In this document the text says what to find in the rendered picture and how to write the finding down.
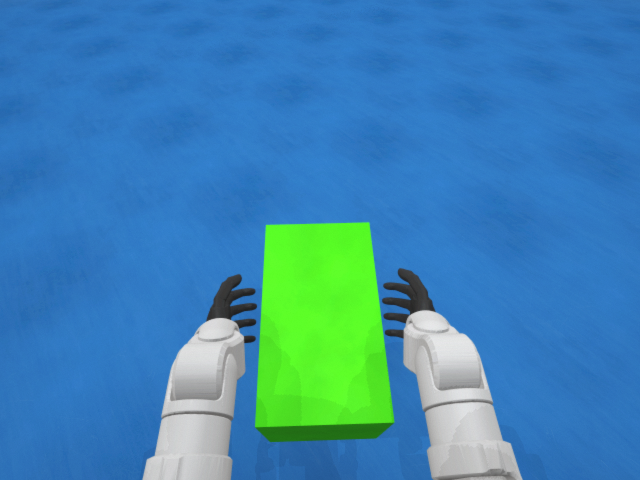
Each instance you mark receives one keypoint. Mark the robot left hand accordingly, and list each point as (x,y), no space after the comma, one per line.
(221,306)

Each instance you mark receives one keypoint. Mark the robot right hand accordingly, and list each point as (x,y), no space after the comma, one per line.
(416,291)

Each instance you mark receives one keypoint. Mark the right robot forearm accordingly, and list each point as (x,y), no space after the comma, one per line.
(466,442)

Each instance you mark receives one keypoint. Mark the carton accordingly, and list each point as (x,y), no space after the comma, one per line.
(322,370)

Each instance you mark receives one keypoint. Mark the left robot forearm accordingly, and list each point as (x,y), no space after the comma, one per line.
(194,435)

